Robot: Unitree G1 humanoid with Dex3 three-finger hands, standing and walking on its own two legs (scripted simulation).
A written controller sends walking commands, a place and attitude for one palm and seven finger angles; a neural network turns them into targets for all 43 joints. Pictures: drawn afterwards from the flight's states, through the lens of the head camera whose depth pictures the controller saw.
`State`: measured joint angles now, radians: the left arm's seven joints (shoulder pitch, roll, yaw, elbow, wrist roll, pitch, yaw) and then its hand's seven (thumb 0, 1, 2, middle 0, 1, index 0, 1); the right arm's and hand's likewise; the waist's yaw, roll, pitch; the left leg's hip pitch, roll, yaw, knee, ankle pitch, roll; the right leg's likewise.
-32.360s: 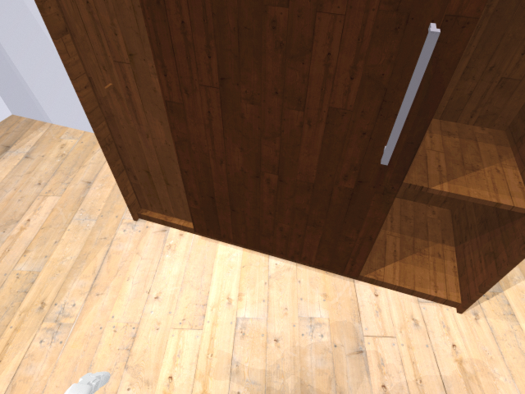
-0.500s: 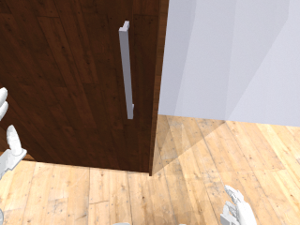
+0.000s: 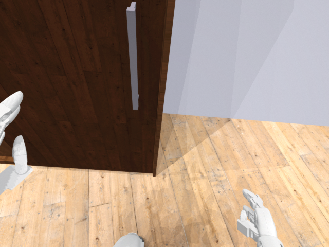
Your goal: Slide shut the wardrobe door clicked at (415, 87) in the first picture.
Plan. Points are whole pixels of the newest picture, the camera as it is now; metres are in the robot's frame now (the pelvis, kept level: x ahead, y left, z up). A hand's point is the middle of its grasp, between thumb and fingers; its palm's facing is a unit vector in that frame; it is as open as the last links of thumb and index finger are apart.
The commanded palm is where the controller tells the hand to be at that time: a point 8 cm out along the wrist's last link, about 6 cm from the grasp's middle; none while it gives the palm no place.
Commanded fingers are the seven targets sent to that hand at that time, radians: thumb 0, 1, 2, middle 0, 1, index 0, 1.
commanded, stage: step back with the hand held close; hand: left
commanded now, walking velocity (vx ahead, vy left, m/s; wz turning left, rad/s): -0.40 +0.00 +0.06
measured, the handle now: (134, 65) +0.57 +0.13 +0.11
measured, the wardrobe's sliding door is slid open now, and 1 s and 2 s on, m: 0.00 0.00 0.00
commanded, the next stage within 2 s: stop stepping back and stand still in 0.12 s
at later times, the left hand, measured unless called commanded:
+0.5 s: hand out of the picture +0.04 +0.31 +0.20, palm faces +0.43 -0.78 -0.45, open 7.4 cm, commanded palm -0.02 +0.34 +0.19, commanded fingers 0.00 0.90 0.90 -0.20 -0.30 -0.20 -0.30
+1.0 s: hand out of the picture -0.05 +0.32 +0.20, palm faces +0.46 -0.73 -0.50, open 7.4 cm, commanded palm -0.10 +0.36 +0.19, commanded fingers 0.00 0.90 0.90 -0.20 -0.30 -0.20 -0.30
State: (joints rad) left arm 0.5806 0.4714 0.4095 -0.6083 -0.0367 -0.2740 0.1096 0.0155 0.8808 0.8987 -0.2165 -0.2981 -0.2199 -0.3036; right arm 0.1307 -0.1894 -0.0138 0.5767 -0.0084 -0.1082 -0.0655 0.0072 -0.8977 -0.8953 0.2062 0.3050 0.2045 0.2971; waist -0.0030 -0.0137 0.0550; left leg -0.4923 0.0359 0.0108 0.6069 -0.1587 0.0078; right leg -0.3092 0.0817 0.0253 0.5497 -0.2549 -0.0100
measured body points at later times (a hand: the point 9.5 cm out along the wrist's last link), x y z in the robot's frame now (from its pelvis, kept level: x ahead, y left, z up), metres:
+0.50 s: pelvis -0.15 +0.04 +0.02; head -0.15 +0.08 +0.46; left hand +0.01 +0.35 +0.22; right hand +0.03 -0.16 -0.05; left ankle +0.00 +0.11 -0.71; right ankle -0.22 -0.06 -0.72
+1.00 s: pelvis -0.23 +0.06 -0.01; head -0.25 +0.07 +0.44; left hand -0.08 +0.36 +0.23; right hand -0.09 -0.17 -0.10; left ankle -0.21 +0.19 -0.66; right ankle -0.16 -0.03 -0.73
